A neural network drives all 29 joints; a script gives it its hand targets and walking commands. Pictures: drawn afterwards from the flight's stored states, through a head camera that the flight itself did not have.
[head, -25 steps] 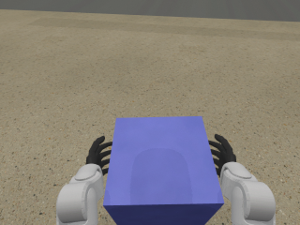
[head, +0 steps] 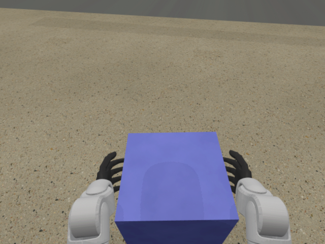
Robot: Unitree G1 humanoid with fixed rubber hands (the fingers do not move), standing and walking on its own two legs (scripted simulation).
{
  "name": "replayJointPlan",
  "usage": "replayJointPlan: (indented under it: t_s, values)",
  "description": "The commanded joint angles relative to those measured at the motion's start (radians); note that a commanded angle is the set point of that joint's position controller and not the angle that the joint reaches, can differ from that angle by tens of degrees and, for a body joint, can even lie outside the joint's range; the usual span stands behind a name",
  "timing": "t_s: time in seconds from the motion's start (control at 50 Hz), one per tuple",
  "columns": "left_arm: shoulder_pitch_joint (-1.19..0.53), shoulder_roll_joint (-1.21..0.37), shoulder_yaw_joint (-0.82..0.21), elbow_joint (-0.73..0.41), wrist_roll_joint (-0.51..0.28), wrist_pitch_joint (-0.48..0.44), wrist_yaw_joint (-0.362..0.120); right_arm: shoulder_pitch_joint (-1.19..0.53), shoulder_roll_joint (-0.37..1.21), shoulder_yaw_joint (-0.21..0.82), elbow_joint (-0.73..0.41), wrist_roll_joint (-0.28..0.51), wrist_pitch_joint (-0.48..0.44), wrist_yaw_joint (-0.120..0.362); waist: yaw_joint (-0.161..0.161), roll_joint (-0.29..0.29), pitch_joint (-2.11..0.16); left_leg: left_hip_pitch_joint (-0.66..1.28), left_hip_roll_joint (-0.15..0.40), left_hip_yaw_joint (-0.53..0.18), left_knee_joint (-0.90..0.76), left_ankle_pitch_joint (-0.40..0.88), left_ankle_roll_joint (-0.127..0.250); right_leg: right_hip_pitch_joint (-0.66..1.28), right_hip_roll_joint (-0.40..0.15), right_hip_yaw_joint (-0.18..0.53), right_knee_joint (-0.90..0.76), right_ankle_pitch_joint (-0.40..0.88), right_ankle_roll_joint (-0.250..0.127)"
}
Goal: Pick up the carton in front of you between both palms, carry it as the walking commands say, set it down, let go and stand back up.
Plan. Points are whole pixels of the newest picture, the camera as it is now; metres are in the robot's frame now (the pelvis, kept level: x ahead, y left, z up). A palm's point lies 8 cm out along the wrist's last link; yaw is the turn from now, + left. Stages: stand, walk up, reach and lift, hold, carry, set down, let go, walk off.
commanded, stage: carry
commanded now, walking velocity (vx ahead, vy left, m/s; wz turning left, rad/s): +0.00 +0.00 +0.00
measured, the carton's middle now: (172, 196) +0.25 +0.00 +0.01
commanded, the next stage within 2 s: hold in 0.76 s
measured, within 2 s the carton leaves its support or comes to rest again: neither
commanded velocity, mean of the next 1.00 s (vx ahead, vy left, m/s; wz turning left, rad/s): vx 0.00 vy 0.00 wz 0.00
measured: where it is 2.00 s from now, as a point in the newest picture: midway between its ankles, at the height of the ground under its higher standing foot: outside the picture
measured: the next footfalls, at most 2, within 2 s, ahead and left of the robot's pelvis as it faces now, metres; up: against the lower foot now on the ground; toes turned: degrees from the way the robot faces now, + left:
none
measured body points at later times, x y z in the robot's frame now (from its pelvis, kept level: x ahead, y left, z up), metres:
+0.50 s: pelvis -0.03 +0.00 +0.00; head -0.04 +0.00 +0.45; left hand +0.26 +0.15 +0.02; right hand +0.26 -0.15 +0.02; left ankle -0.03 +0.11 -0.74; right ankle -0.03 -0.11 -0.74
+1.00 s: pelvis -0.05 +0.00 +0.01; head -0.07 +0.00 +0.46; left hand +0.23 +0.17 +0.03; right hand +0.25 -0.13 +0.04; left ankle -0.03 +0.12 -0.74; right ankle -0.04 -0.13 -0.74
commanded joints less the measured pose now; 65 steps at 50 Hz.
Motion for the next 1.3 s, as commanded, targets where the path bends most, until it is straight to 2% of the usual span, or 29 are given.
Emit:
replayJointPlan:
  t_s: [0.0,0.18,0.38,0.48,0.54,0.62,0.74,0.76,0.78,0.8,0.84,0.86,0.88,0.94,1.0,1.12,1.28]
  values:
    - [-0.415,-0.710,-0.589,-0.031,-0.235,-0.059,-0.154,-0.414,0.709,0.592,-0.028,0.235,-0.059,0.156,0.001,0.001,-0.123,0.044,0.098,-0.094,-0.075,0.310,0.009,0.038,-0.103,0.094,-0.074,0.333,-0.012]
    - [-0.452,-0.685,-0.508,0.141,-0.166,-0.199,-0.187,-0.440,0.689,0.508,0.144,0.149,-0.199,0.183,0.000,-0.003,-0.148,0.037,0.097,-0.094,-0.083,0.272,0.012,0.031,-0.104,0.094,-0.087,0.291,-0.012]
    - [-0.538,-0.671,-0.390,0.379,-0.076,-0.416,-0.219,-0.532,0.676,0.395,0.380,0.075,-0.416,0.223,0.001,0.000,-0.172,0.035,0.097,-0.097,-0.089,0.243,0.015,0.032,-0.102,0.096,-0.090,0.254,-0.011]
    - [-0.603,-0.731,-0.398,0.456,-0.073,-0.512,-0.244,-0.597,0.732,0.397,0.457,0.067,-0.515,0.247,0.002,0.001,-0.191,0.041,0.096,-0.097,-0.087,0.236,0.017,0.035,-0.100,0.097,-0.086,0.253,-0.013]
    - [-0.622,-0.794,-0.436,0.450,-0.088,-0.523,-0.258,-0.615,0.795,0.432,0.452,0.081,-0.524,0.262,0.002,0.000,-0.207,0.046,0.096,-0.098,-0.080,0.249,0.018,0.039,-0.101,0.096,-0.080,0.265,-0.013]
    - [-0.602,-0.848,-0.488,0.400,-0.118,-0.484,-0.267,-0.596,0.851,0.485,0.404,0.113,-0.484,0.271,0.002,0.000,-0.227,0.054,0.097,-0.099,-0.067,0.286,0.016,0.044,-0.103,0.094,-0.068,0.297,-0.010]
    - [-0.568,-0.827,-0.449,0.418,-0.099,-0.442,-0.270,-0.562,0.828,0.445,0.423,0.093,-0.442,0.273,0.003,-0.001,-0.209,0.044,0.098,-0.098,-0.064,0.305,0.016,0.034,-0.105,0.093,-0.064,0.314,-0.007]
    - [-0.450,-0.847,-0.418,0.408,-0.095,-0.433,-0.275,-0.453,0.847,0.430,0.411,0.080,-0.431,0.275,0.018,0.003,-0.084,0.185,-0.160,-0.264,-0.128,0.571,0.025,0.185,0.164,0.241,-0.120,0.550,-0.018]
    - [-0.468,-0.811,-0.410,0.385,-0.072,-0.447,-0.269,-0.485,0.808,0.419,0.365,0.070,-0.445,0.277,0.027,0.024,-0.133,0.228,-0.152,-0.284,-0.138,0.579,0.026,0.219,0.146,0.255,-0.110,0.602,-0.018]
    - [-0.490,-0.810,-0.402,0.383,-0.061,-0.451,-0.265,-0.516,0.817,0.417,0.365,0.070,-0.449,0.280,0.021,-0.011,-0.134,0.292,-0.152,-0.282,-0.132,0.612,0.023,0.177,0.156,0.252,-0.121,0.584,-0.011]
    - [-0.508,-0.808,-0.398,0.388,-0.058,-0.463,-0.266,-0.530,0.809,0.424,0.372,0.075,-0.461,0.281,0.018,-0.021,-0.148,0.329,-0.163,-0.273,-0.134,0.602,0.012,0.180,0.165,0.255,-0.144,0.571,0.004]
    - [-0.529,-0.815,-0.398,0.404,-0.056,-0.466,-0.263,-0.558,0.806,0.429,0.385,0.081,-0.466,0.287,0.019,0.020,-0.142,0.331,-0.164,-0.266,-0.157,0.477,0.012,0.181,0.166,0.251,-0.153,0.464,-0.002]
    - [-0.557,-0.823,-0.415,0.394,-0.062,-0.468,-0.267,-0.562,0.821,0.431,0.386,0.081,-0.471,0.290,0.008,0.001,-0.115,0.321,-0.164,-0.266,-0.156,0.465,0.012,0.153,0.171,0.249,-0.160,0.417,-0.003]
    - [-0.599,-0.849,-0.439,0.395,-0.080,-0.465,-0.280,-0.576,0.843,0.416,0.426,0.072,-0.474,0.293,-0.002,-0.005,-0.127,0.332,-0.165,-0.268,-0.146,0.467,0.004,0.152,0.172,0.256,-0.170,0.386,-0.006]
    - [-0.622,-0.862,-0.431,0.429,-0.078,-0.455,-0.294,-0.579,0.854,0.378,0.477,0.049,-0.470,0.297,-0.014,0.007,-0.081,0.298,-0.164,-0.260,-0.161,0.352,0.003,0.139,0.166,0.255,-0.186,0.281,-0.016]
    - [-0.673,-0.902,-0.391,0.515,-0.066,-0.445,-0.324,-0.647,0.901,0.347,0.547,0.038,-0.462,0.321,-0.004,0.001,-0.021,0.236,-0.161,-0.252,-0.179,0.177,0.009,0.120,0.155,0.247,-0.205,0.130,-0.020]
    - [-0.754,-0.959,-0.364,0.597,-0.066,-0.455,-0.361,-0.757,0.968,0.352,0.604,0.054,-0.466,0.360,0.010,-0.022,-0.019,0.205,-0.159,-0.245,-0.174,0.053,0.021,0.091,0.137,0.249,-0.214,-0.005,-0.018]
